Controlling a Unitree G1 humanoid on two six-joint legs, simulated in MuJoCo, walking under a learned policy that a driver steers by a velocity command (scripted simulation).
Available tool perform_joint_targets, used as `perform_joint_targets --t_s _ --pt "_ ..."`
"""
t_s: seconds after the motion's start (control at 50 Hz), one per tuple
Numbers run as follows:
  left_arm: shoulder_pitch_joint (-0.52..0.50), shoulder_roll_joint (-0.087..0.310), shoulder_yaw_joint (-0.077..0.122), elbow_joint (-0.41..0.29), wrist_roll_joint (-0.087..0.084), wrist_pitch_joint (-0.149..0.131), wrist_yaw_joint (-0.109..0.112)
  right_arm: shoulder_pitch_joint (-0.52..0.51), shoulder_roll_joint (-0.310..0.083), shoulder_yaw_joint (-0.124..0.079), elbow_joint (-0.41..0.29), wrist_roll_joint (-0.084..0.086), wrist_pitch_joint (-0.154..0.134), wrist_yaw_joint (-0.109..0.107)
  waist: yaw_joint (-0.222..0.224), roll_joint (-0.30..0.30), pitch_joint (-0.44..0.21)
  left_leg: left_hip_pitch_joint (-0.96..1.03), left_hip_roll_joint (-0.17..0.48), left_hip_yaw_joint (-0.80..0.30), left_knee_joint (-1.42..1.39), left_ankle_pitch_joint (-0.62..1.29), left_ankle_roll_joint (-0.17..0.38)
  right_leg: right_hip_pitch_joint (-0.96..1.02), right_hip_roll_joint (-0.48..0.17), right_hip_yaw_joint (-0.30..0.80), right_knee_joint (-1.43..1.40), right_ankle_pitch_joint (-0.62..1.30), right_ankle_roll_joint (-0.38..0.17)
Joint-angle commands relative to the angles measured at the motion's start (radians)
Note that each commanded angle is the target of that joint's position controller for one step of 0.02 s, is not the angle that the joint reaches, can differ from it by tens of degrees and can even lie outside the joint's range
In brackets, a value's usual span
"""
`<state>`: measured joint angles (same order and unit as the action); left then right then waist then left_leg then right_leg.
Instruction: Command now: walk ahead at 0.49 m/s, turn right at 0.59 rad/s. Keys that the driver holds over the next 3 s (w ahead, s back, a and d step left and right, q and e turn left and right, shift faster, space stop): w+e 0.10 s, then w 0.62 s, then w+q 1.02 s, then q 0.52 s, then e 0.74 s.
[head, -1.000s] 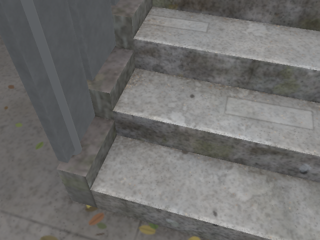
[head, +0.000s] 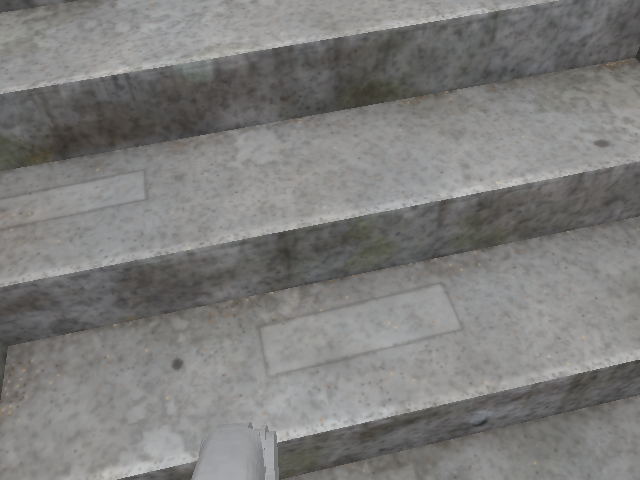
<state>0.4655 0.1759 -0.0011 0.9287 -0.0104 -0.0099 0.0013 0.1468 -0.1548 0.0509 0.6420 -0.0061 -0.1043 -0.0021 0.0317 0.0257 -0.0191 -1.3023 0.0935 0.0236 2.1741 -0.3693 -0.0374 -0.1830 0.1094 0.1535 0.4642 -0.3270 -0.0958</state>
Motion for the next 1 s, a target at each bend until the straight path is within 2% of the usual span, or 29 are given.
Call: perform_joint_targets --t_s 0.02,0.08,0.14,0.16,0.18,0.2,0.22,0.24,0.26,0.28,0.3,0.32,0.38,0.42,0.5,0.62,0.68,0.7,0.72,0.74,0.76,0.78,0.8,0.82,0.84,0.88,0.92,0.98,1.0 --pt "0.064 0.115 0.011 -0.017 -0.017 0.015 0.019 -0.286 0.041 0.058 -0.242 -0.023 -0.047 0.016 0.016 -0.052 0.117 -0.243 0.016 0.048 -0.200 0.055 0.006 0.035 -0.224 0.288 -0.178 0.073 -0.113" --pt "-0.007 0.165 0.039 -0.050 -0.046 0.015 0.061 -0.385 0.034 0.070 -0.349 -0.054 -0.048 -0.003 -0.017 -0.132 -0.006 0.489 0.010 0.108 -0.765 0.116 0.021 -0.268 -0.240 0.245 -0.440 0.374 -0.141" --pt "-0.070 0.306 0.067 -0.047 -0.010 -0.006 0.072 0.102 -0.214 -0.059 -0.214 0.002 -0.025 -0.024 -0.274 -0.327 -0.293 0.916 -0.148 0.121 -1.005 -0.114 0.080 0.146 -0.255 0.133 -0.039 1.743 -0.078" --pt "-0.142 0.314 0.077 -0.054 0.000 -0.025 0.069 0.272 -0.293 -0.088 -0.157 0.003 -0.019 -0.019 -0.348 -0.302 -0.347 1.072 -0.107 -0.041 -1.193 -0.118 0.132 0.142 -0.251 0.143 0.207 1.802 -0.072" --pt "-0.118 0.184 0.067 -0.088 0.019 -0.061 0.044 0.477 -0.405 -0.114 -0.026 -0.043 -0.016 -0.018 -0.283 0.193 -0.449 1.375 0.127 -0.546 -1.514 0.064 0.267 -0.119 -0.084 0.127 0.630 1.037 -0.062" --pt "-0.017 0.040 0.040 -0.081 0.028 -0.085 0.000 0.490 -0.377 -0.120 0.025 -0.056 -0.009 -0.034 -0.219 0.529 -0.521 1.491 0.344 -1.206 -1.905 0.147 0.395 -0.374 0.142 0.246 1.044 0.082 -0.006" --pt "-0.028 0.051 0.049 -0.080 0.028 -0.088 -0.040 0.377 -0.240 -0.097 0.035 0.002 -0.003 -0.044 -0.173 0.305 -0.298 1.338 0.351 -1.193 -1.897 -0.086 0.391 -0.554 0.092 0.231 1.313 0.005 0.009" --pt "-0.172 0.027 0.035 -0.131 0.009 -0.073 -0.057 0.312 -0.133 -0.075 0.103 0.029 0.016 -0.038 -0.135 0.142 -0.047 1.127 0.315 -0.967 -1.869 -0.255 0.341 -0.665 0.033 0.097 1.396 0.004 -0.008" --pt "-0.261 -0.019 0.015 -0.199 0.001 -0.059 -0.059 0.268 -0.028 -0.054 0.163 0.009 0.030 -0.030 -0.070 -0.006 0.097 0.895 0.268 -0.709 -1.819 -0.346 0.274 -0.690 -0.021 0.054 1.427 0.062 -0.031" --pt "-0.219 -0.016 0.012 -0.191 -0.011 -0.037 -0.051 0.201 0.045 -0.041 0.197 -0.014 0.038 -0.024 0.017 -0.056 0.135 0.750 0.212 -0.500 -1.765 -0.285 0.202 -0.651 -0.053 0.058 1.404 0.104 -0.046" --pt "-0.272 -0.033 -0.009 -0.181 0.045 -0.032 -0.063 -0.053 0.073 -0.015 0.138 -0.042 0.015 0.019 0.029 0.045 0.216 0.654 0.116 -0.311 -1.805 -0.222 0.227 -0.793 -0.065 0.107 1.456 0.129 -0.134" --pt "-0.206 -0.051 -0.005 -0.184 0.044 -0.020 -0.080 0.002 0.087 -0.020 0.204 -0.053 0.015 0.016 0.045 0.041 0.139 0.703 0.098 -0.277 -1.846 -0.186 0.237 -0.857 -0.048 0.082 1.477 0.145 -0.172" --pt "-0.263 0.019 -0.010 -0.202 0.022 -0.030 -0.115 0.071 -0.034 -0.037 0.253 -0.126 -0.005 0.028 0.044 0.021 -0.013 0.668 0.016 -0.041 -1.927 -0.102 0.206 -0.784 -0.051 -0.078 1.279 0.362 -0.198" --pt "-0.340 0.072 0.000 -0.210 0.032 -0.022 -0.125 0.099 -0.083 -0.034 0.273 -0.129 -0.004 0.033 0.011 0.052 -0.057 0.717 0.035 -0.016 -1.969 -0.010 0.234 -0.808 -0.089 -0.149 1.299 0.383 -0.132" --pt "-0.494 -0.013 -0.052 -0.243 0.032 -0.033 -0.057 0.508 -0.009 0.002 0.466 -0.165 0.017 0.053 -0.131 0.014 0.035 1.388 0.195 -0.242 -1.918 0.004 0.285 -1.579 -0.100 0.013 1.649 0.142 -0.186" --pt "-0.792 0.002 -0.091 -0.354 0.017 -0.002 -0.054 0.602 0.019 0.015 0.561 -0.167 0.017 0.077 -0.166 -0.016 0.021 1.338 0.174 -0.110 -2.073 0.176 0.280 -1.495 -0.264 -0.194 1.277 0.233 -0.186" --pt "-0.855 -0.048 -0.108 -0.364 0.065 0.071 -0.108 0.441 -0.020 0.012 0.498 -0.080 0.010 0.121 -0.083 0.086 -0.018 0.940 0.164 0.031 -2.233 0.417 0.317 -0.828 -0.228 -0.309 1.053 0.127 -0.147" --pt "-0.757 -0.041 -0.096 -0.336 0.066 0.070 -0.125 0.429 -0.072 0.013 0.494 -0.063 -0.009 0.123 -0.015 0.153 -0.030 0.968 0.179 0.062 -2.148 0.893 0.326 -0.706 -0.174 -0.352 1.058 0.139 -0.129" --pt "-0.553 -0.057 -0.070 -0.274 0.013 0.012 -0.058 0.453 -0.152 -0.055 0.473 0.053 -0.014 0.018 -0.007 -0.050 0.051 1.122 0.143 0.108 -2.088 1.121 0.231 -0.601 -0.126 -0.465 0.872 -0.138 -0.089" --pt "-0.445 -0.080 -0.069 -0.234 -0.019 -0.021 -0.028 0.541 -0.163 -0.046 0.498 0.052 -0.026 -0.022 0.010 0.001 -0.035 1.196 0.173 0.069 -1.915 1.531 0.234 -0.441 -0.050 -0.474 0.780 -0.200 -0.074" --pt "-0.287 -0.053 -0.041 -0.194 -0.036 -0.044 -0.013 0.543 -0.196 -0.062 0.502 0.038 -0.029 -0.031 0.101 0.126 -0.128 1.293 0.192 0.055 -1.697 1.642 0.207 -0.265 -0.017 -0.402 0.592 -0.188 -0.071" --pt "-0.292 0.067 -0.034 -0.209 0.061 0.019 -0.059 0.484 -0.183 -0.047 0.551 -0.157 -0.023 0.123 0.173 0.308 -0.351 1.030 0.190 -0.058 -1.505 1.539 0.213 0.080 -0.129 -0.054 0.486 0.235 -0.162" --pt "-0.042 0.157 -0.013 -0.118 0.043 0.010 -0.073 0.594 -0.051 -0.037 0.469 -0.152 -0.044 0.176 0.146 -0.111 -0.561 0.614 -0.023 -0.130 -1.140 0.710 0.189 0.500 -0.426 0.496 0.191 0.129 -0.346" --pt "0.164 0.235 0.037 -0.036 0.093 0.033 -0.071 0.510 -0.112 -0.085 0.539 -0.046 -0.012 0.192 0.227 -0.101 -0.470 0.614 -0.106 -0.296 -0.548 0.451 0.171 0.218 -0.506 0.840 -0.071 -0.002 -0.366" --pt "0.129 0.208 0.039 0.039 0.085 0.003 -0.063 0.443 -0.056 -0.089 0.524 -0.014 -0.012 0.187 0.162 -0.054 -0.223 0.456 -0.087 -0.336 -0.277 0.526 0.169 -0.002 -0.500 0.704 -0.115 -0.236 -0.275" --pt "-0.143 0.078 0.012 0.055 0.049 -0.035 -0.051 0.273 0.006 -0.072 0.454 -0.040 -0.027 0.131 0.028 -0.009 -0.130 0.320 -0.074 -0.250 -0.023 0.442 0.208 -0.168 -0.463 0.387 -0.048 -0.179 -0.243" --pt "-0.310 -0.093 -0.042 0.058 0.099 -0.042 -0.062 0.218 0.066 -0.051 0.412 -0.026 0.017 0.110 -0.092 0.106 -0.110 0.315 -0.002 -0.226 -0.054 0.492 0.260 -0.307 -0.463 0.143 -0.069 -0.051 -0.151" --pt "-0.333 -0.092 -0.034 0.060 0.087 -0.077 -0.041 0.155 0.054 -0.051 0.377 -0.010 0.051 0.124 -0.146 0.006 -0.047 0.301 0.008 -0.175 -0.092 0.318 0.293 -0.373 -0.376 -0.171 -0.149 0.117 -0.107" --pt "-0.282 -0.059 -0.030 0.081 0.103 -0.078 -0.033 0.118 0.061 -0.042 0.360 -0.002 0.059 0.129 -0.120 -0.115 -0.025 0.210 -0.022 -0.135 0.155 0.197 0.311 -0.319 -0.388 -0.172 -0.213 0.113 -0.139"
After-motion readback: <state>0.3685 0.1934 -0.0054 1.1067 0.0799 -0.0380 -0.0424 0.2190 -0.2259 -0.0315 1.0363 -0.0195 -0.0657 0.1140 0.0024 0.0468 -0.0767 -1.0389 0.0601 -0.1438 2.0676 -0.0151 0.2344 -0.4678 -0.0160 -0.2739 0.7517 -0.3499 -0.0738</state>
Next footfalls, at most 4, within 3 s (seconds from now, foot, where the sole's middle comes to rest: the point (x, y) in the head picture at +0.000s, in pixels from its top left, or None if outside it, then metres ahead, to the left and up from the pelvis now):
0.16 left None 0.30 0.13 -0.61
0.76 right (456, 336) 0.63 -0.16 -0.45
1.28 left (318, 179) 0.86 0.08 -0.29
1.80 right None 1.20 -0.07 -0.13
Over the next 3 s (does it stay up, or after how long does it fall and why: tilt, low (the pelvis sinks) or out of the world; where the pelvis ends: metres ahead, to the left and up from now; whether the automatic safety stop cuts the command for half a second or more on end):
stays up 1.17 -0.02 0.64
